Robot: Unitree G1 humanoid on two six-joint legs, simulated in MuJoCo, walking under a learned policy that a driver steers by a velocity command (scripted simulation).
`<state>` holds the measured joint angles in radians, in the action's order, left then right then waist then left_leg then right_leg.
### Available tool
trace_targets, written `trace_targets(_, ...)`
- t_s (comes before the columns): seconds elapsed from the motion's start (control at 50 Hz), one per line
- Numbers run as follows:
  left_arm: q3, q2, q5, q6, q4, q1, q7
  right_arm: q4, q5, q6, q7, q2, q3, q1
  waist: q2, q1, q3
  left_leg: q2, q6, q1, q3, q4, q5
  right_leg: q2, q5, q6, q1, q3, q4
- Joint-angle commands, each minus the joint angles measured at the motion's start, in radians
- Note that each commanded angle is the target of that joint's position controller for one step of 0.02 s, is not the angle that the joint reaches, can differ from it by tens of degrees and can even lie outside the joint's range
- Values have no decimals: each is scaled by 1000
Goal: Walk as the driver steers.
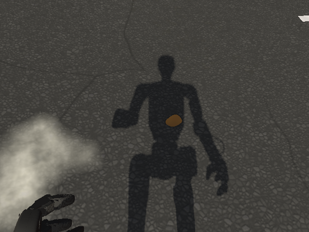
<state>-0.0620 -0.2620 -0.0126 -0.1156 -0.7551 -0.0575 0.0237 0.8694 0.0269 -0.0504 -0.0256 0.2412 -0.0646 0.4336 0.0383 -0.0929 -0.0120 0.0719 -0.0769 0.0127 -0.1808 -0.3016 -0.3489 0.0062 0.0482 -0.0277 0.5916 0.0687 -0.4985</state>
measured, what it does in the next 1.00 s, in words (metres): walks ahead, turning left: right foot, then left foot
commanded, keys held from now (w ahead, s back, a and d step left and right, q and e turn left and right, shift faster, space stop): w+q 0.76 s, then w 0.24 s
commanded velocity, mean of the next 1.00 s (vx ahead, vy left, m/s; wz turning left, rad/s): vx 0.49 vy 0.00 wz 0.54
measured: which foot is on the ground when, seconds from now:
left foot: down 0.00-0.10, up 0.12-0.58, down 0.60-1.00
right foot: up 0.00-0.06, down 0.08-0.58, up 0.60-1.00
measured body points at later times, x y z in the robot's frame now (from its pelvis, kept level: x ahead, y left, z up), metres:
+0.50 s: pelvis +0.27 +0.01 +0.00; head +0.29 +0.03 +0.44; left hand +0.20 +0.29 -0.13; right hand +0.54 -0.16 -0.08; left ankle +0.39 +0.20 -0.70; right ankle +0.19 -0.14 -0.74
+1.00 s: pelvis +0.53 +0.15 +0.00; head +0.55 +0.18 +0.45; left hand +0.60 +0.47 -0.09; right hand +0.73 -0.07 -0.10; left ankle +0.40 +0.18 -0.74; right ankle +0.77 +0.12 -0.70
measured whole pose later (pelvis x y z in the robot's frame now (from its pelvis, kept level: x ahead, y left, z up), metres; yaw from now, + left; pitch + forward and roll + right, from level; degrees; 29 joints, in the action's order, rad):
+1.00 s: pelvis +0.53 +0.15 +0.00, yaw +32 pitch +2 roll +1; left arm -0.03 -0.28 0.00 -0.10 -0.73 0.04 0.04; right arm 0.72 0.02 -0.06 0.00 0.29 -0.06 0.35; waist 0.05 -0.07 -0.02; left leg 0.09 -0.07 -0.05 -0.10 -0.34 -0.31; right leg 0.06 0.08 -0.02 0.61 0.04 -0.56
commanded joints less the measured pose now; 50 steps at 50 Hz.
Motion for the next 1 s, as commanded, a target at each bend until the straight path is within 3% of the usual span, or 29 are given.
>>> trace_targets(0.02, -23, -110, -5, -30, 98, -97, 6, -51, 1, 0, -11, 174, -47, 2, -169, 41, -42, -257, -98, -54, -202, -2, 392, -18, -52, 22, -79, -9, 36)
trace_targets(0.04, -32, -130, -4, -35, 86, -36, 3, -60, -1, 4, -11, 177, -49, -13, -189, 72, -13, -246, -89, -58, -205, -54, 506, -32, -91, 40, -172, -26, 47)
trace_targets(0.06, -50, -164, 0, -38, 56, 82, -5, -76, -5, 6, -8, 165, -45, -33, -187, 129, 62, -195, -63, -79, -178, -173, 635, -35, -92, 73, -343, -38, 71)
trace_targets(0.08, -65, -207, 15, -37, 30, 262, -14, -109, -19, 6, 0, 140, -33, -75, -153, 217, 212, -138, -30, -207, -140, -410, 575, 78, -122, 136, -633, 57, 22)
trace_targets(0.1, -83, -279, 31, -25, 10, 419, -22, -131, -13, -3, 1, 53, -12, 27, 90, 204, 396, 6, 45, -546, -31, -777, 162, 323, -304, 259, -1031, 437, 49)
trace_targets(0.12, -64, -225, 18, -20, -2, 409, -12, -135, 14, -11, 2, 75, -5, 93, 298, 165, 435, -2, 51, -718, -29, -965, -244, 430, -475, 309, -1064, 748, 183)
trace_targets(0.14, -43, -140, 5, -13, 15, 337, -15, -126, 26, -9, 3, 165, -27, 30, 170, 168, 254, -74, 53, -788, -22, -1033, -169, 393, -569, 267, -909, 623, 212)
trace_targets(0.16, -34, -109, 4, -3, 22, 279, -19, -141, 17, -5, 4, 183, -31, -55, 72, 162, 131, -117, 52, -774, 28, -1016, -85, 350, -490, 230, -743, 452, 228)
trace_targets(0.18, -29, -96, 13, 3, 14, 235, -18, -154, 3, -4, 5, 166, -32, -100, 24, 135, 54, -150, 50, -734, 47, -968, -31, 308, -379, 215, -596, 344, 262)
trace_targets(0.2, -22, -77, 24, 1, 8, 212, -18, -157, -3, 2, 8, 152, -37, -105, 39, 109, 27, -182, 44, -690, 46, -929, -1, 274, -304, 204, -510, 261, 290)
trace_targets(0.26, -30, -96, 19, -14, -15, 199, -14, -178, 2, 25, 16, 92, -27, -104, 56, 82, -5, -216, 50, -660, 72, -873, 47, 258, -206, 226, -406, 114, 366)
trace_targets(0.32, -42, -135, 18, -20, -34, 215, -16, -211, -6, 28, 19, 96, -24, -159, 20, 84, -17, -225, 66, -721, 66, -765, 178, 267, -107, 242, -434, 15, 392)
trace_targets(0.4, -46, -165, 12, -5, -45, 242, -21, -246, -4, 11, 48, 83, -11, -282, 2, 130, -40, -203, 61, -682, 134, -520, 377, 227, -18, 203, -471, -142, 379)
trace_targets(0.46, -52, -198, 1, 12, -62, 304, -23, -290, -2, 10, 68, 78, -3, -381, -2, 168, -66, -186, 46, -679, 181, -406, 372, 251, -19, 185, -550, -184, 361)
trace_targets(0.5, -59, -218, -10, 27, -71, 327, -23, -319, -2, 13, 77, 92, -6, -414, 4, 168, -78, -170, 24, -685, 204, -361, 298, 276, 40, 169, -622, -202, 323)
trace_targets(0.54, -67, -248, -19, 42, -69, 324, -26, -331, -7, 17, 80, 124, -21, -384, 34, 131, -39, -113, -13, -597, 257, -337, 184, 282, 336, 149, -670, -238, 203)
trace_targets(0.56, -70, -260, -23, 51, -66, 318, -29, -318, -8, 21, 78, 155, -39, -306, 46, 80, 17, -66, -38, -480, 289, -323, 147, 271, 507, 135, -670, -263, 68)
trace_targets(0.58, -63, -246, -24, 58, -61, 310, -33, -275, -4, 24, 71, 204, -70, -140, 28, -13, 102, -14, -74, -248, 306, -264, 198, 237, 565, 105, -597, -299, -146)
trace_targets(0.6, -41, -196, 3, 54, -43, 330, -37, -233, 0, 35, 49, 294, -107, 41, -81, -83, 208, -118, -135, 80, 111, -253, 205, 198, 286, 56, -342, -303, -467)
trace_targets(0.62, 8, -53, 37, 24, 23, 416, -20, -245, 8, 24, 47, 408, -115, -4, -345, 54, 309, -369, -326, 384, -480, -134, 2, -8, -619, 2, 105, -194, -807)
trace_targets(0.64, -6, -144, -3, -13, 29, 299, -8, -276, 0, 8, 53, 308, -87, 29, -214, -34, 400, -409, -332, 414, -642, 2, -88, -7, -632, 20, 208, 13, -901)
trace_targets(0.66, -17, -188, -35, -29, 57, 212, -2, -263, -12, -6, 57, 255, -69, -4, -163, -39, 252, -383, -281, 321, -496, 10, 11, 33, -533, 42, 279, 10, -883)
trace_targets(0.68, -10, -169, -21, -37, 58, 206, -8, -267, -10, -12, 56, 231, -60, -64, -81, 7, 177, -342, -249, 176, -380, 2, 116, 76, -448, 51, 235, 11, -796)
trace_targets(0.7, -14, -171, 5, -35, 47, 211, -15, -280, -12, -11, 53, 200, -49, -135, -54, 51, 120, -304, -226, 36, -283, 10, 228, 105, -402, 42, 162, 10, -709)
trace_targets(0.72, -20, -177, 12, -24, 44, 233, -15, -297, -26, -11, 48, 182, -41, -177, -78, 87, 101, -280, -221, -58, -234, 31, 310, 123, -371, 36, 90, 18, -668)
trace_targets(0.78, -15, -144, 25, 7, 43, 249, -13, -293, -21, -18, 35, 187, -39, -191, -70, 116, 69, -250, -230, -183, -145, 75, 439, 114, -312, -8, 37, -11, -554)
trace_targets(0.88, 14, -84, 23, 9, 77, 89, -2, -240, -16, -20, 14, 196, -38, -125, -99, 50, 11, -175, -159, -249, 6, 88, 392, 69, 40, -34, -31, -47, -185)
trace_targets(0.94, 14, -97, 6, 3, 102, 11, 10, -202, -11, -22, 19, 209, -40, -65, -112, 11, -22, -210, -147, -209, -27, 82, 300, 47, 104, -13, -51, -44, -83)
trace_targets(1.0, 4, -125, 7, -5, 121, -9, 21, -173, -9, -14, 17, 207, -41, -36, -124, 13, -39, -268, -134, -80, -79, 23, 335, 42, 13, 32, -3, -30, -23)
